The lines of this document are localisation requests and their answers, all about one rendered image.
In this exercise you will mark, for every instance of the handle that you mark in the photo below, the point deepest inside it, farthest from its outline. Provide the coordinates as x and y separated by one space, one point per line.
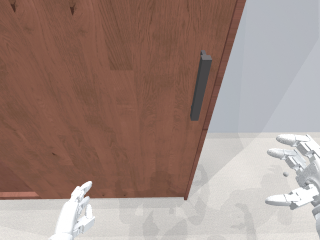
200 86

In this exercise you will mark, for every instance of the left robot hand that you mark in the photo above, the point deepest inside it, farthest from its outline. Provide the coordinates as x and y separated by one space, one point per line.
68 220

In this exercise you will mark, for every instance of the right robot hand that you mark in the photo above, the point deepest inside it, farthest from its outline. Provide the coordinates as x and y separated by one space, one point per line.
306 193

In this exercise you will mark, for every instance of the wardrobe door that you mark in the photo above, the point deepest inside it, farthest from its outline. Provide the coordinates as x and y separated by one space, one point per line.
10 182
101 91

